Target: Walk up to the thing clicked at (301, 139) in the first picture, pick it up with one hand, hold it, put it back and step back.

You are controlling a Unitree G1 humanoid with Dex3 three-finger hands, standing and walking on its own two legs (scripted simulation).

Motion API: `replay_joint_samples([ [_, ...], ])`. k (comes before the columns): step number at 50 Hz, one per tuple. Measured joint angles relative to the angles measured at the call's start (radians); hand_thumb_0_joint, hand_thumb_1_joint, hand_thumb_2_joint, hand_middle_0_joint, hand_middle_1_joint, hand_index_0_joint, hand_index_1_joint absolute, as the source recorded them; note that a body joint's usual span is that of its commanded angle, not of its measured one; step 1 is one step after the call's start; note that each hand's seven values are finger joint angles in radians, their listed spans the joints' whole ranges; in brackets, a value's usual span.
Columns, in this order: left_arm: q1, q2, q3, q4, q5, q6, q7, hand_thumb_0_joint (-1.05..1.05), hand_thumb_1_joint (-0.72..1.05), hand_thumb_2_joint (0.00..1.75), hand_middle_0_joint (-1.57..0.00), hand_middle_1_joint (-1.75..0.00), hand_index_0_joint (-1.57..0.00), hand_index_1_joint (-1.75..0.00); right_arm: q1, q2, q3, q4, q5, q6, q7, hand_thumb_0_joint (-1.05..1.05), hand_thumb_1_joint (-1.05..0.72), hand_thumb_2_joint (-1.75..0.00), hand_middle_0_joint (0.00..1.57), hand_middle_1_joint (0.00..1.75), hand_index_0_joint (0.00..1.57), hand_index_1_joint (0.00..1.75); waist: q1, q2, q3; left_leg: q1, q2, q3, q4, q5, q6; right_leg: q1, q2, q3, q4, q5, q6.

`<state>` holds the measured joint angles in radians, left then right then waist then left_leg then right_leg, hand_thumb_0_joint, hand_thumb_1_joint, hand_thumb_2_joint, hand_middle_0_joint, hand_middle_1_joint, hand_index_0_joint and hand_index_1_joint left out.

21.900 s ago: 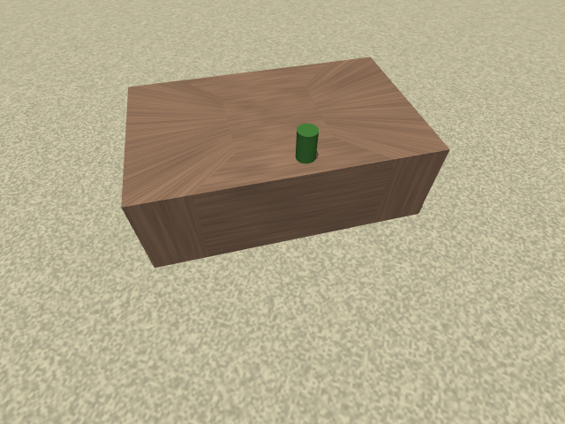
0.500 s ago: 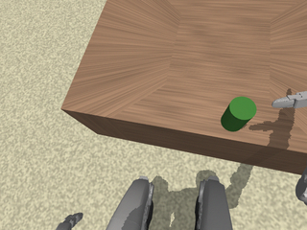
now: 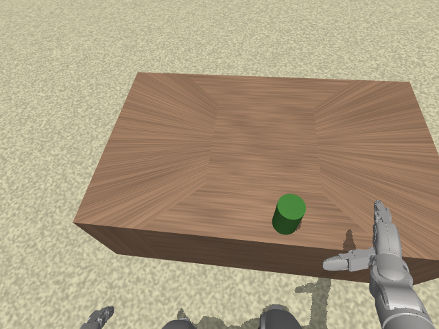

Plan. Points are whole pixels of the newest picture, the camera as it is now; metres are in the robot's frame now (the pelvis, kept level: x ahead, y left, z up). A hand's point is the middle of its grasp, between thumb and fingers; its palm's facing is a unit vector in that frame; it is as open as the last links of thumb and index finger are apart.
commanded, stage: home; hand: right
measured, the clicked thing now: (287, 215) +0.43 -0.15 -0.28
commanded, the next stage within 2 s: none
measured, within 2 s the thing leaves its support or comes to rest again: neither
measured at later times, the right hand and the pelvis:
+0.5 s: hand (325, 316) +0.16 -0.16 -0.06, palm faces +0.18 +0.95 -0.26, open 17.4 cm; pelvis +0.00 +0.03 +0.01, yaw -3 degrees
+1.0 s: hand out of the picture +0.10 -0.22 -0.10, palm faces +0.02 +0.93 -0.38, open 17.4 cm; pelvis +0.01 +0.03 +0.03, yaw -2 degrees
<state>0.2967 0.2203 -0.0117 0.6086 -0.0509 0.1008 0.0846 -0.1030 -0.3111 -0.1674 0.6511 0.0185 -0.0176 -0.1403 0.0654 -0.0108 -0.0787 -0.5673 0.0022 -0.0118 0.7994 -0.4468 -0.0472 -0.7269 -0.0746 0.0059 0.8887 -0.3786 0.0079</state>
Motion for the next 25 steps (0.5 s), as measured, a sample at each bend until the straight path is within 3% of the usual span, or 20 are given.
replay_joint_samples([
  [8,-0.079,-0.027,-0.005,-0.038,0.0,-0.037,0.023,0.0,0.9,0.9,-0.21,-0.3,-0.2,-0.29,0.265,0.074,0.126,-0.23,0.022,0.037,-0.012,-0.01,0.52,-0.07,0.06,0.05,0.06,0.05,-0.045,-0.02,0.005,0.108,0.011,0.001,-0.04,0.001,0.0,0.118,0.01,-0.004,-0.061,0.014,0.007],
  [13,-0.117,-0.027,-0.009,-0.068,-0.001,-0.056,0.033,0.0,0.9,0.9,-0.21,-0.3,-0.2,-0.29,0.418,0.116,0.184,-0.364,0.027,0.065,-0.001,-0.01,0.52,-0.07,0.06,0.05,0.06,0.05,-0.064,-0.021,0.011,0.14,0.014,0.011,-0.035,-0.008,0.007,0.153,0.015,0.004,-0.075,0.019,0.016],
  [18,-0.128,-0.02,-0.007,-0.09,0.004,-0.076,0.05,0.0,0.9,0.9,-0.21,-0.3,-0.2,-0.29,0.496,0.127,0.197,-0.44,0.027,0.097,0.006,-0.01,0.52,-0.07,0.06,0.05,0.06,0.05,-0.073,-0.014,0.022,0.145,0.015,0.028,-0.015,-0.019,0.018,0.16,0.017,0.022,-0.074,0.025,0.027],
  [25,-0.098,-0.006,0.0,-0.097,0.014,-0.103,0.063,0.0,0.9,0.9,-0.21,-0.3,-0.2,-0.3,0.499,0.116,0.184,-0.476,0.02,0.128,0.002,-0.01,0.53,-0.07,0.06,0.05,0.06,0.05,-0.07,-0.012,0.025,0.131,0.012,0.037,0.016,-0.032,0.03,0.151,0.016,0.033,-0.064,0.027,0.039],
])
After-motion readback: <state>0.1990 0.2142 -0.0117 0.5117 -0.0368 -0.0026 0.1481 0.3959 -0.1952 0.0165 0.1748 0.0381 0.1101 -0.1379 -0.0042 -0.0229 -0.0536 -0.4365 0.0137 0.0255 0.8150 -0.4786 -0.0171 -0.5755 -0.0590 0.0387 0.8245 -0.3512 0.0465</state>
